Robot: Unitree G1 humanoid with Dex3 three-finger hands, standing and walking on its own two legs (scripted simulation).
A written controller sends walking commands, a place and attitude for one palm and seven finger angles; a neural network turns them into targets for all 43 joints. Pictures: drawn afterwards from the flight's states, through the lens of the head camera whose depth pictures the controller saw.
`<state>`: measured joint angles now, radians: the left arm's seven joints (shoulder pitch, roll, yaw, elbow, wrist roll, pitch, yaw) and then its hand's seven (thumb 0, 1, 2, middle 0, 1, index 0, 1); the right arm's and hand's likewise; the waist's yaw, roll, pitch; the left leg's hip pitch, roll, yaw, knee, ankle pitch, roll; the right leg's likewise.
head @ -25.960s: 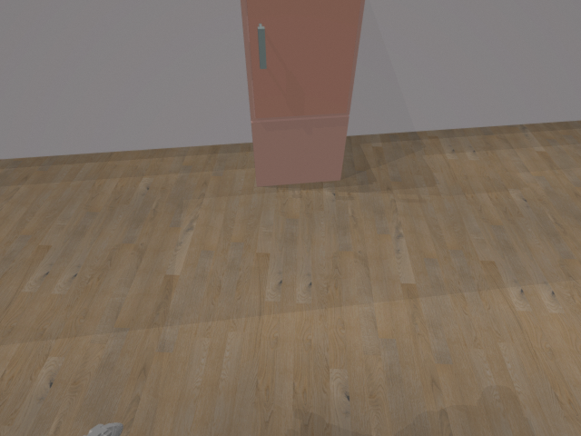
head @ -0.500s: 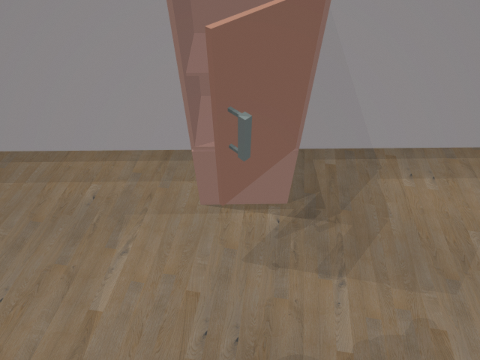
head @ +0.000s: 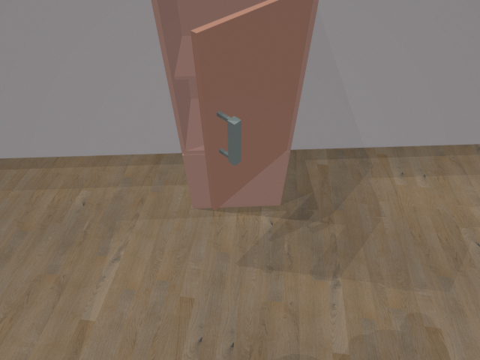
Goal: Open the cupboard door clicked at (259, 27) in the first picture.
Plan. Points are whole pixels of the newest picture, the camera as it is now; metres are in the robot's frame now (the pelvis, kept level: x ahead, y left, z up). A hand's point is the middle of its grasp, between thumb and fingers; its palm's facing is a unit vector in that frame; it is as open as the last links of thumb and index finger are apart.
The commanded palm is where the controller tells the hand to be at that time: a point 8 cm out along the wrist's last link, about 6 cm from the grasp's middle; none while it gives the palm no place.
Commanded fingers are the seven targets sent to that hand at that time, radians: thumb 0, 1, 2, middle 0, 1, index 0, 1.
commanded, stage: look to check the result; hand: left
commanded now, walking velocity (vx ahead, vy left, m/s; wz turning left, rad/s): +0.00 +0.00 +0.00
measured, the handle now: (228, 138) +0.64 +0.06 -0.03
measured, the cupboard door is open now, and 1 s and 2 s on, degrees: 44 44 44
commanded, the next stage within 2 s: walk to a spot facing it in 0.46 s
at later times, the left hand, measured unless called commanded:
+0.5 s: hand out of the picture +0.00 +0.14 -0.18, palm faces +0.04 -0.98 -0.17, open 7.4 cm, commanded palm none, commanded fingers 0.00 0.90 0.90 -0.20 -0.30 -0.20 -0.30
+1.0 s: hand out of the picture +0.06 +0.16 -0.18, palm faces -0.09 -0.97 -0.24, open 7.4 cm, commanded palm none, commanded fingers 0.00 0.90 0.90 -0.20 -0.30 -0.20 -0.30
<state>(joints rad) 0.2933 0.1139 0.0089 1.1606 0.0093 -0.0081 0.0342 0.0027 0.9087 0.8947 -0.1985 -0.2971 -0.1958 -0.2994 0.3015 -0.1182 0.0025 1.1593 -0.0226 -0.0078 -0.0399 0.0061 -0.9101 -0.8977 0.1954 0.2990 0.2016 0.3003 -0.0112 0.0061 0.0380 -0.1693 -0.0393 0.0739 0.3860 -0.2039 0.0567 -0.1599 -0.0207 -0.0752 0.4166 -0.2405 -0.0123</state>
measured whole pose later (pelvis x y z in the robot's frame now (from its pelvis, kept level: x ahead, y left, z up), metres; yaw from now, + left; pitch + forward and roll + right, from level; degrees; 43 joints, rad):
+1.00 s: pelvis +0.01 -0.03 -0.02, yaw -10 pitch +0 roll +2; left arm 0.23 0.17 0.09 1.04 0.03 0.06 0.00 0.00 0.90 0.89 -0.20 -0.30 -0.20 -0.30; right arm 0.22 -0.19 -0.06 1.04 -0.03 0.02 -0.05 0.01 -0.91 -0.90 0.20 0.30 0.20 0.30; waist 0.01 0.00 0.09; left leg -0.22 0.06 0.22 0.56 -0.33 0.01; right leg -0.34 0.03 -0.01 0.78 -0.44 -0.03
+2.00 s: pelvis +0.06 -0.04 -0.01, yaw -46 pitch +2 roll -2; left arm 0.09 0.27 0.08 0.89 0.02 0.06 -0.04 0.00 0.91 0.90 -0.19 -0.30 -0.19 -0.30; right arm 0.31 -0.23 -0.04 0.92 -0.03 0.01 -0.03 0.01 -0.91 -0.90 0.20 0.30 0.21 0.30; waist -0.04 0.01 0.12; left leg -0.17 0.12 0.19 0.55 -0.39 -0.02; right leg -0.36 -0.02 -0.07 0.70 -0.36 0.02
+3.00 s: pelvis +0.18 -0.34 -0.02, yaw -80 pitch +0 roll +1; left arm 0.09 0.20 0.06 0.92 0.01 -0.04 -0.02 0.00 0.91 0.89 -0.20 -0.30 -0.19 -0.30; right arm 0.42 -0.15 -0.03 1.07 -0.01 0.00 -0.01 0.01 -0.91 -0.90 0.20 0.30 0.20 0.30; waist -0.06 -0.02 0.11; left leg -0.33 0.13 0.08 1.30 -0.42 -0.05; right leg -0.36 0.06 -0.13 0.64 -0.30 -0.12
